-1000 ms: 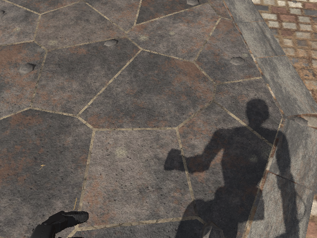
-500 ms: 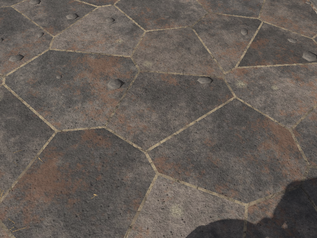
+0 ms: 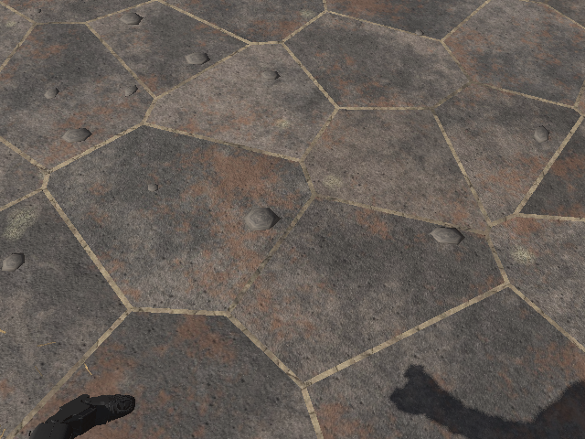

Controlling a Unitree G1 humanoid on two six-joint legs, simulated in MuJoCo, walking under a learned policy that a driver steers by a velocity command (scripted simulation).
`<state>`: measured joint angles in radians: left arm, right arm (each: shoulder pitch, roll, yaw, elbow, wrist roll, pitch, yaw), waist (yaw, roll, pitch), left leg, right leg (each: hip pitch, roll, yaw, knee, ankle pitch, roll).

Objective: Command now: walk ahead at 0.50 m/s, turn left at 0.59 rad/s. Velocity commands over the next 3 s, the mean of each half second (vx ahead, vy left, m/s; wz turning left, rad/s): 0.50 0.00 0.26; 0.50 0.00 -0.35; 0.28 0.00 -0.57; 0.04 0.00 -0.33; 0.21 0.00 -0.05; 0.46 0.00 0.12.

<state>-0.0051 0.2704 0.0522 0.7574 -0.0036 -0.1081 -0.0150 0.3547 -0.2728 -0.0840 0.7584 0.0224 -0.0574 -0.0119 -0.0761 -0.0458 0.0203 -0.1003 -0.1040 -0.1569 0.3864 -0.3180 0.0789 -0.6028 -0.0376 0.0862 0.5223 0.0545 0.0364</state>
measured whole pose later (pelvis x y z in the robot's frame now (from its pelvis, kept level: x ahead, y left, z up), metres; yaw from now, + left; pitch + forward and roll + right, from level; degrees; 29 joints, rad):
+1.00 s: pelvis +0.53 +0.03 +0.00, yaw -7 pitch +1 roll +3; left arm 0.11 0.27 0.06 0.74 -0.02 -0.03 -0.05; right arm 0.34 -0.27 -0.08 0.83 0.00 -0.08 -0.01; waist -0.07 -0.04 0.02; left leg 0.05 -0.01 0.25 0.24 -0.31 -0.01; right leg -0.67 -0.10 0.01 0.71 0.00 -0.02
